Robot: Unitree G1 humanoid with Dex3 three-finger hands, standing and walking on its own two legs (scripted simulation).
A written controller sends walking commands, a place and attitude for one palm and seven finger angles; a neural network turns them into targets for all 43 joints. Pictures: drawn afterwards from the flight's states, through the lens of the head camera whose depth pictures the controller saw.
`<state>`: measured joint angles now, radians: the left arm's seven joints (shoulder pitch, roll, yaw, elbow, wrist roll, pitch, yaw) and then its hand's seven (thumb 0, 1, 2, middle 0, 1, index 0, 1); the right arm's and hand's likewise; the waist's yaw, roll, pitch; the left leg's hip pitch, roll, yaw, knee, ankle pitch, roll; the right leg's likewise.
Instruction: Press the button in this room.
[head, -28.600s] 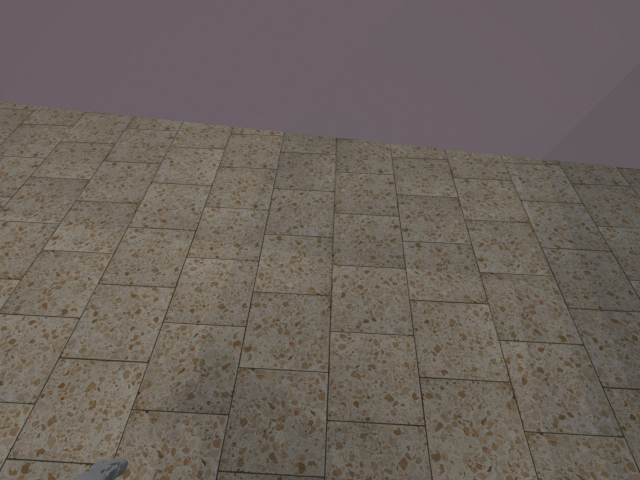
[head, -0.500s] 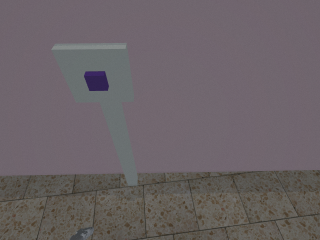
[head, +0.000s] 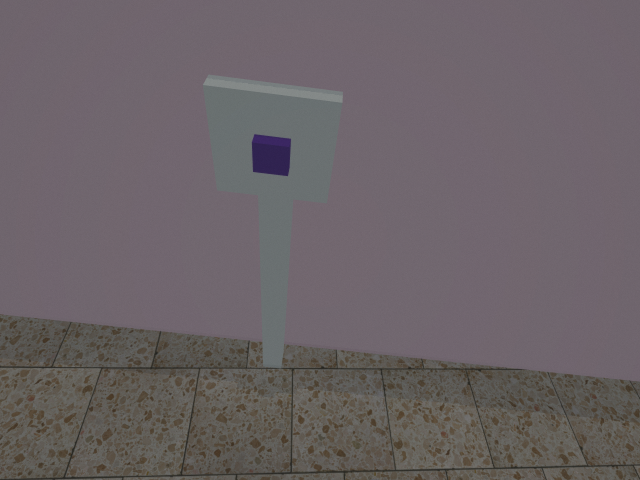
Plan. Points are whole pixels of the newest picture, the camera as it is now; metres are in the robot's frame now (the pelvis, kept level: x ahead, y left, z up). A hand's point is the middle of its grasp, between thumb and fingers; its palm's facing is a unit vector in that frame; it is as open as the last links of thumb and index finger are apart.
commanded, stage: come to a stop and stand still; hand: left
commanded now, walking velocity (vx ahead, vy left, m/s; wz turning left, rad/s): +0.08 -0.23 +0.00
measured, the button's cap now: (271, 154) +0.53 +0.13 +0.11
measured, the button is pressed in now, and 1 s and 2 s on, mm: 0 0 0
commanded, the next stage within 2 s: look again from close up in 0.88 s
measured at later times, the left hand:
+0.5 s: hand out of the picture +0.06 +0.11 -0.16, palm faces -0.03 -0.97 -0.24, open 7.3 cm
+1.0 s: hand out of the picture -0.01 +0.08 -0.17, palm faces +0.04 -0.98 -0.19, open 7.3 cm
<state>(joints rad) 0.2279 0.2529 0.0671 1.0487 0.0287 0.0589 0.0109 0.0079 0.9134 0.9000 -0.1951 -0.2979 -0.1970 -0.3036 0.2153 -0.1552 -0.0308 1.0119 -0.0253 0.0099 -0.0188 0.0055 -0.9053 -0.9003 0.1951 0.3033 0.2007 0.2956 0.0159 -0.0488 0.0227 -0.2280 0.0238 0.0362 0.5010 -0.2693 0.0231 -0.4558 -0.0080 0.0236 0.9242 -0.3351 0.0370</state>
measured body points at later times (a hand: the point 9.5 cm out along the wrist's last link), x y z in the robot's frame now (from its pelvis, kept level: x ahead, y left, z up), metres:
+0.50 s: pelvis +0.00 -0.07 +0.00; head +0.01 -0.09 +0.45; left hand +0.07 +0.16 -0.14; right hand -0.05 -0.29 -0.17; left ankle +0.00 +0.09 -0.73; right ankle -0.03 -0.17 -0.74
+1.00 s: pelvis +0.01 -0.09 +0.00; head +0.03 -0.09 +0.45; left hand -0.02 +0.13 -0.16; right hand +0.02 -0.31 -0.16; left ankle -0.01 +0.09 -0.74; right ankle -0.03 -0.17 -0.74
